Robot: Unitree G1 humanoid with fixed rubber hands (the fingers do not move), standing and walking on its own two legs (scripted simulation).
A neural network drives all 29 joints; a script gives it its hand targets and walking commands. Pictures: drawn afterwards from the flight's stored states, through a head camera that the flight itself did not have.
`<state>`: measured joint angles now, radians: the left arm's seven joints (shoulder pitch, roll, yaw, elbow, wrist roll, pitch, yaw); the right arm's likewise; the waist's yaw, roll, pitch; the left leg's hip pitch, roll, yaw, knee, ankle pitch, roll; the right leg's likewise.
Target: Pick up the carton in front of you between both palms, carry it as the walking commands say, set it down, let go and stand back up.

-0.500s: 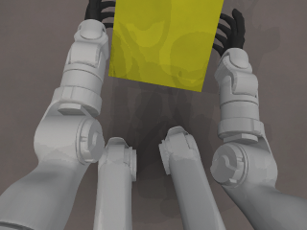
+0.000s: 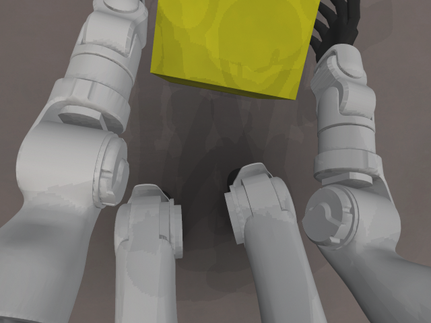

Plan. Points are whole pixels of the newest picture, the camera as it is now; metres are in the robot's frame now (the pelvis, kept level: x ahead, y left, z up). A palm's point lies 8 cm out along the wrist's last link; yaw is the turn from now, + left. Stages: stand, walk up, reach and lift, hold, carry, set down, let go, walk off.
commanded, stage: set down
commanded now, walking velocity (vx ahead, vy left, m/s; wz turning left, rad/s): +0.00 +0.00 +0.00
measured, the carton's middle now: (228, 31) +0.54 -0.09 -0.26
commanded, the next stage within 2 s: none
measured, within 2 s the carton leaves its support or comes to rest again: rests again in 0.26 s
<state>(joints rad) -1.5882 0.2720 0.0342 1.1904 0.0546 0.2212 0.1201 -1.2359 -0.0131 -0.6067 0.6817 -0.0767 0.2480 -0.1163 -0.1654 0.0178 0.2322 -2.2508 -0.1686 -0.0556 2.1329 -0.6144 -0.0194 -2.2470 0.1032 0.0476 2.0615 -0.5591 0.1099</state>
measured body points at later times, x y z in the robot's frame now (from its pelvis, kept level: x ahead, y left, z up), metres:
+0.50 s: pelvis +0.00 +0.00 -0.01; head +0.36 +0.02 +0.25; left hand +0.58 +0.05 -0.18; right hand +0.48 -0.24 -0.18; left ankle +0.09 +0.10 -0.36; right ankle +0.12 -0.13 -0.36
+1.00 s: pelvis -0.01 +0.01 -0.02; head +0.36 +0.02 +0.23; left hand +0.58 +0.06 -0.20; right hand +0.48 -0.24 -0.19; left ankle +0.09 +0.10 -0.36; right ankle +0.12 -0.13 -0.36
